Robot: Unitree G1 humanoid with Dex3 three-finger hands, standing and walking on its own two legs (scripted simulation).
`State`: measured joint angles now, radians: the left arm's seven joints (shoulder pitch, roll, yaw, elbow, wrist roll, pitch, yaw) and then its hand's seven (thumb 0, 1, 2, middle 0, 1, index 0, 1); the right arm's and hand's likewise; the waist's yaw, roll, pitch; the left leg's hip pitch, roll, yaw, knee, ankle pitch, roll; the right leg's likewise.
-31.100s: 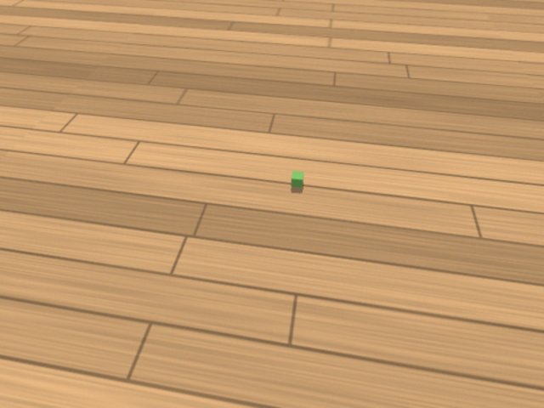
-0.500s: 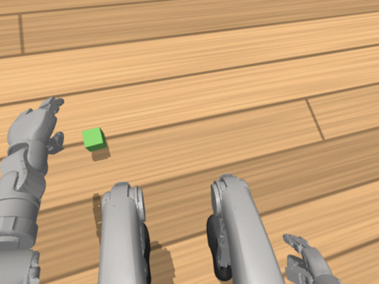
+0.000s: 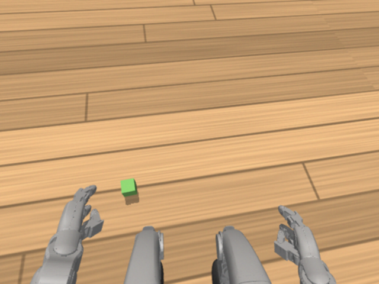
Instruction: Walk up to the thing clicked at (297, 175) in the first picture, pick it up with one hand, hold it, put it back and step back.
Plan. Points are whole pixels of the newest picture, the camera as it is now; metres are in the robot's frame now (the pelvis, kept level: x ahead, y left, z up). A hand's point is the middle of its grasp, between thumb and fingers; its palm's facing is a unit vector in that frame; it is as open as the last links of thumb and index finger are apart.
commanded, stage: home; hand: left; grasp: from above
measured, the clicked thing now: (129, 187) +0.50 +0.25 -0.58
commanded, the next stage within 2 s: none
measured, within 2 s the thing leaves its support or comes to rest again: neither
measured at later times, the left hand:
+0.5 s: hand (79, 241) +0.21 +0.19 +0.06, palm faces +0.10 -0.97 -0.20, open 7.4 cm
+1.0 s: hand (79, 244) +0.20 +0.19 +0.05, palm faces +0.08 -0.98 -0.20, open 7.4 cm
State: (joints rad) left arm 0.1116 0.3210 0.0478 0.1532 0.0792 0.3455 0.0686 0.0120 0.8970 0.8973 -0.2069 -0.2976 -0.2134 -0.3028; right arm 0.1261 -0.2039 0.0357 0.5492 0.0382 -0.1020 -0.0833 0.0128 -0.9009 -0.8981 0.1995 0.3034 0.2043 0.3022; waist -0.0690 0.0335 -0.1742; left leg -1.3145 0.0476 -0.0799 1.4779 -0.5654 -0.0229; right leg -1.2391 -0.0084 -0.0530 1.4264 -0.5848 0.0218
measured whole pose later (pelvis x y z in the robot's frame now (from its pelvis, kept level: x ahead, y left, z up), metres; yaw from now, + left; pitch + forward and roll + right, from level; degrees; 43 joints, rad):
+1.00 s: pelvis +0.05 +0.00 +0.10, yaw +2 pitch +10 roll -3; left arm 0.50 0.22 0.04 -0.14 -0.05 0.46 0.02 0.01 0.91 0.90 -0.20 -0.30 -0.20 -0.30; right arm 0.29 -0.21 0.03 0.55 0.00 -0.24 -0.19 0.02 -0.90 -0.90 0.20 0.30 0.21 0.30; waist -0.04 0.04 -0.15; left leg -0.72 0.04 -0.06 1.02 -0.47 -0.02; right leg -0.64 -0.01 -0.05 0.95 -0.48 0.03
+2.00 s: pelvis +0.05 +0.00 +0.10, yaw +2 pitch +10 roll -3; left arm 0.50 0.23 0.03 -0.14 -0.05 0.46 0.02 0.01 0.91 0.90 -0.20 -0.30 -0.21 -0.30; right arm 0.28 -0.21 0.03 0.55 0.00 -0.24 -0.19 0.02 -0.90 -0.90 0.20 0.30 0.21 0.30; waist -0.04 0.04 -0.15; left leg -0.72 0.04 -0.05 1.03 -0.49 -0.01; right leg -0.64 -0.01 -0.05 0.95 -0.49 0.03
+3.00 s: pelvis +0.04 +0.01 +0.15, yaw +1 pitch -3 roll +0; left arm 0.23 0.28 0.05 1.00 0.04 0.03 0.03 0.01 0.91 0.90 -0.20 -0.30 -0.21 -0.30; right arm 0.19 -0.27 -0.05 1.02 -0.04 0.00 -0.02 0.01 -0.90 -0.90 0.20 0.30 0.20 0.30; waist 0.02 0.00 0.06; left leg -0.23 0.00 0.01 0.56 -0.26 0.01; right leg -0.19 -0.05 -0.01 0.53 -0.28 0.05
